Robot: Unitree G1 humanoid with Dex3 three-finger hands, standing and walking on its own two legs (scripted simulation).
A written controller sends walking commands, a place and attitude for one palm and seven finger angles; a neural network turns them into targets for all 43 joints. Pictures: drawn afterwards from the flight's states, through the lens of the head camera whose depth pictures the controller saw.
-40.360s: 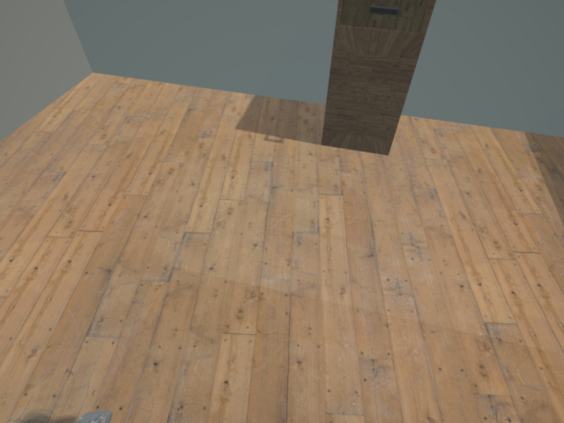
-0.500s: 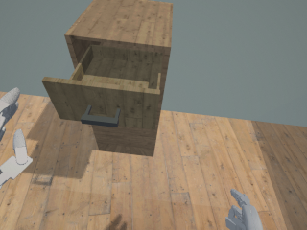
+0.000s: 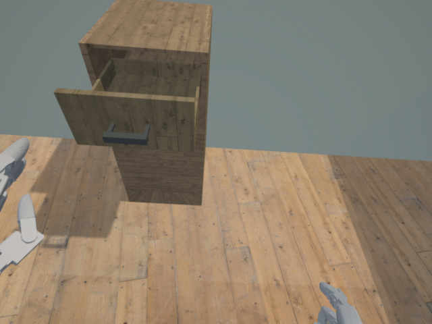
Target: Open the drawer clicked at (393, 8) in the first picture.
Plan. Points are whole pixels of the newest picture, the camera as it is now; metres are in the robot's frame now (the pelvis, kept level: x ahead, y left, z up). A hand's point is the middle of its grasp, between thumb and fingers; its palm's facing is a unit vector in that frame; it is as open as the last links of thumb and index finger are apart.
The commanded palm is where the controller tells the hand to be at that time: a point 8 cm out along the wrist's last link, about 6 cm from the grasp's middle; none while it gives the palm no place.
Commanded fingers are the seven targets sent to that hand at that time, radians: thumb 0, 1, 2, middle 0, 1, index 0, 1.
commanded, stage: stop stepping back and stand still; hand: left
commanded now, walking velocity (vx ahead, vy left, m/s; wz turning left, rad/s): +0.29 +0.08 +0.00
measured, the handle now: (127, 132) +0.57 +0.27 -0.01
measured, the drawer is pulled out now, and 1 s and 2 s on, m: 0.24 0.24 0.24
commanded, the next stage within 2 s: let the arm hang, fingers relaxed in 0.52 s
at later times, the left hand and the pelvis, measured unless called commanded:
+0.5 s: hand out of the picture +0.14 +0.26 +0.17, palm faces +0.44 -0.81 -0.38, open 7.5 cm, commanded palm +0.08 +0.30 +0.19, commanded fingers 0.00 0.90 0.90 -0.20 -0.30 -0.20 -0.30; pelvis -0.04 +0.02 -0.01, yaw +3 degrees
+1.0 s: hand out of the picture -0.05 +0.20 -0.18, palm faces +0.03 -0.98 -0.19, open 7.1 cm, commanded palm none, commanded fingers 0.00 0.90 0.90 -0.20 -0.30 -0.20 -0.30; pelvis -0.05 +0.01 +0.00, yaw +3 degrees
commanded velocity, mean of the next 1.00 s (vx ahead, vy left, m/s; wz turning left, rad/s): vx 0.06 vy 0.00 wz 0.00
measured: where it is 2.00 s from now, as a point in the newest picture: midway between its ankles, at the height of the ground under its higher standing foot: outside the picture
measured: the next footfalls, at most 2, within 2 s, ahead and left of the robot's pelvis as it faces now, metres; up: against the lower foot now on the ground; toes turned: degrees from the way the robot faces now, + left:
left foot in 0.08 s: +0.03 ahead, +0.12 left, +0.00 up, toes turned +5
